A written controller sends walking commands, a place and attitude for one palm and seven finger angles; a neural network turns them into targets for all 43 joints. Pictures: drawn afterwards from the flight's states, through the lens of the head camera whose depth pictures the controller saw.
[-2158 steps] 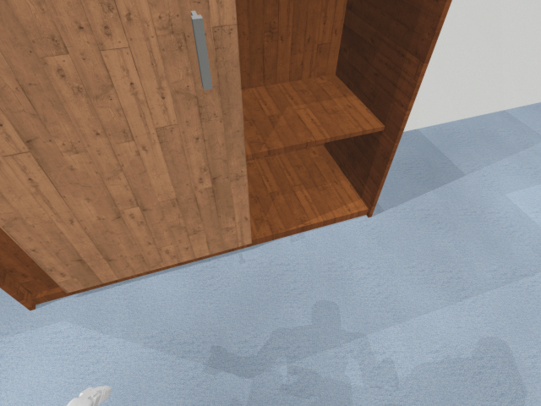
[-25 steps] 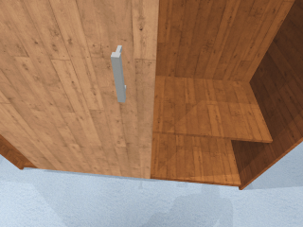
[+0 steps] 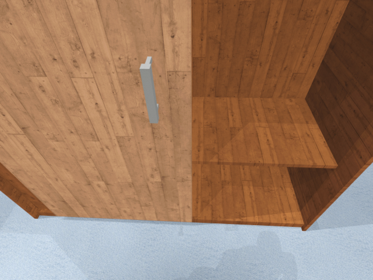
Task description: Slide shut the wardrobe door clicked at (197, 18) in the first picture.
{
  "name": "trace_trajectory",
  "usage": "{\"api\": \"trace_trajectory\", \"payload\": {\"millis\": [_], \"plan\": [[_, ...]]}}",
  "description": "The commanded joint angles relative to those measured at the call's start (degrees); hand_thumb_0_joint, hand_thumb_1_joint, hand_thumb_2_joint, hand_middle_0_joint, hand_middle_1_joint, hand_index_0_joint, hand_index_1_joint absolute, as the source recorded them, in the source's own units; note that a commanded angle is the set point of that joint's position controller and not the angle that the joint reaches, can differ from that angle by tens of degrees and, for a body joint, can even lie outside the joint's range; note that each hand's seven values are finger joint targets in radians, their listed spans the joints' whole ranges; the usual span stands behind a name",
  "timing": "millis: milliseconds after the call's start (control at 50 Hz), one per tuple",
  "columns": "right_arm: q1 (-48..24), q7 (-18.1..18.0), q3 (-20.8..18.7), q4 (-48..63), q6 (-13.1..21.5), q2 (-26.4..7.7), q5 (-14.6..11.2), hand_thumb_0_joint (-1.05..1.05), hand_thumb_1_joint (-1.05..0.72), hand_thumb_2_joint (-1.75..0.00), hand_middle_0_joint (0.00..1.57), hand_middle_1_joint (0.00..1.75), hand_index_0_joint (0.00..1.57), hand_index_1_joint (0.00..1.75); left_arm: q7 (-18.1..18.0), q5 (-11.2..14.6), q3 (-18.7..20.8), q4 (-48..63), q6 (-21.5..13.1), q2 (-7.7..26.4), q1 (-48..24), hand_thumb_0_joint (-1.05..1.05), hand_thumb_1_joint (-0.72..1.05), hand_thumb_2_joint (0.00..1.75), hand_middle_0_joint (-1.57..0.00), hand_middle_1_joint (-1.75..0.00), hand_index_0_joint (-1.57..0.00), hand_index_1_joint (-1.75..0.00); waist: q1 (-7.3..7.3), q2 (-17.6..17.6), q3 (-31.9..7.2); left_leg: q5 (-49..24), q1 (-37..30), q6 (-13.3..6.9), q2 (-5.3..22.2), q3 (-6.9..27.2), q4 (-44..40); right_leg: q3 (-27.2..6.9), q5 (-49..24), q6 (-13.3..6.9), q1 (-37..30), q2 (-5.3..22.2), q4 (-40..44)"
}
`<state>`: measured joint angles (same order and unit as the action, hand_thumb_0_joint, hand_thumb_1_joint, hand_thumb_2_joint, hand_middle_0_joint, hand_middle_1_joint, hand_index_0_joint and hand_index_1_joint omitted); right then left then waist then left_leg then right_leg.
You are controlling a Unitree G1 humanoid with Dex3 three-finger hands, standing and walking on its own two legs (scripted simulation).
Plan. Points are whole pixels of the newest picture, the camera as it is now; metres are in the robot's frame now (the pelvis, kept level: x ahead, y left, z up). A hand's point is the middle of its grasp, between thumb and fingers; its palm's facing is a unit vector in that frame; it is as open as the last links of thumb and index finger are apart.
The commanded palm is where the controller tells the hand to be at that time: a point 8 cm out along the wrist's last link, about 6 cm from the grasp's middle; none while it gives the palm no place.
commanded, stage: look again from close up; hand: left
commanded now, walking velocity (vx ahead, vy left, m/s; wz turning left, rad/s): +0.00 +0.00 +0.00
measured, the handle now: (151, 91) +0.51 +0.12 +0.15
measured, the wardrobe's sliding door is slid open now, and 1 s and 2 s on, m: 0.59 0.59 0.59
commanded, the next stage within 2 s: raise the hand with hooked fingers in 0.88 s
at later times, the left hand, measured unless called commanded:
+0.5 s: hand out of the picture -0.03 +0.14 -0.17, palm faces +0.02 -0.98 -0.18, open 7.3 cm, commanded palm none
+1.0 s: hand out of the picture +0.00 +0.15 -0.16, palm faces +0.02 -0.98 -0.22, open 7.3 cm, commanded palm +0.11 +0.19 -0.06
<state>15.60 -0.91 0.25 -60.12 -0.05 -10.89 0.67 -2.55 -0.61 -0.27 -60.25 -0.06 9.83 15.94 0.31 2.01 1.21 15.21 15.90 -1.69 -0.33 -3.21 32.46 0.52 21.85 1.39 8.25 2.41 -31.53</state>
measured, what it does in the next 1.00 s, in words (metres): stands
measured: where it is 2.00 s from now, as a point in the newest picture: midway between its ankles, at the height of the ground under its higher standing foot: outside the picture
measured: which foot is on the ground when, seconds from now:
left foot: down 0.00-1.00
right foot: down 0.00-1.00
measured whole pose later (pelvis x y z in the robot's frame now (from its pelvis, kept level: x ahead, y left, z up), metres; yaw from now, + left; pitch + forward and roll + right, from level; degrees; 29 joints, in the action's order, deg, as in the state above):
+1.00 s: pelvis +0.01 -0.03 +0.01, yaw +0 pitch +0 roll +0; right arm 14.6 -1.1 1.1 -64.0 0.5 -10.1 0.2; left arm -2.5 -0.8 -0.8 -63.4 -1.3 9.0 17.9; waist -0.7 0.5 0.8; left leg 12.7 14.0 0.9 1.9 -2.5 27.0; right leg 1.1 19.6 -0.7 6.3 0.0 -25.8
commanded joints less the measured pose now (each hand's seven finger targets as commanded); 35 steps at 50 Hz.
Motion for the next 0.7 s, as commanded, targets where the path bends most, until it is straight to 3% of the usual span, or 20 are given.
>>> {"api": "trace_trajectory", "payload": {"millis": [0, 60, 300, 340, 680], "plan": [[1.3, -0.1, -1.3, 2.7, 1.0, -5.6, 0.2, 0.00, -0.90, -0.90, 0.20, 0.30, 0.20, 0.30, 0.3, -0.3, 0.9, 1.8, -0.4, 6.2, 4.1, 0.00, 0.90, 0.90, -0.20, -0.30, -0.20, -0.30, -0.51, -3.0, 6.0, 6.4, 1.9, -1.3, 5.2, 8.2, -12.8, -2.6, 2.5, -3.4, 7.9, 1.6, 7.7], [1.4, 0.0, -1.2, 2.1, 1.3, -5.7, 0.2, 0.00, -0.90, -0.90, 0.20, 0.30, 0.20, 0.30, 0.4, -0.2, 0.8, 1.6, -0.7, 6.5, 4.9, 0.00, 0.90, 0.90, -0.20, -0.30, -0.20, -0.30, -0.73, -2.5, 3.1, 4.0, 0.0, -1.2, 5.1, 7.7, -12.6, -3.0, 0.4, -3.3, 6.9, 2.1, 8.0], [1.9, -0.3, -0.6, -0.8, 1.8, -4.7, -0.4, 0.00, -0.90, -0.90, 0.20, 0.30, 0.20, 0.30, 0.3, 0.0, 0.3, -1.0, -1.5, 6.1, 6.9, 0.00, 0.90, 0.90, -0.20, -0.30, -0.20, -0.30, -0.62, -3.0, 1.0, -8.9, -5.2, -0.6, 5.5, 4.9, -9.6, -3.9, -10.4, -2.7, 6.1, 3.2, 9.7], [1.6, -0.3, -0.6, -1.2, 1.6, -4.4, -0.4, 0.00, -0.90, -0.90, 0.20, 0.30, 0.20, 0.30, 0.2, -0.1, 0.2, -1.2, -1.5, 6.1, 7.1, 0.00, 0.90, 0.90, -0.20, -0.30, -0.20, -0.30, -0.63, -3.5, 2.3, -8.4, -4.4, -0.4, 5.4, 4.6, -9.4, -4.0, -10.5, -2.7, 6.2, 3.3, 10.3], [1.3, -0.8, -0.5, -2.4, 1.7, -4.1, -0.3, 0.00, -0.90, -0.90, 0.20, 0.30, 0.20, 0.30, 0.1, -0.1, 0.4, -2.3, -1.5, 5.2, 7.4, 0.00, 0.90, 0.90, -0.20, -0.30, -0.20, -0.30, -0.80, -1.5, 2.0, -12.9, -6.2, -0.1, 6.0, 4.5, -9.5, -3.4, -15.2, -2.6, 4.6, 3.0, 10.4]]}}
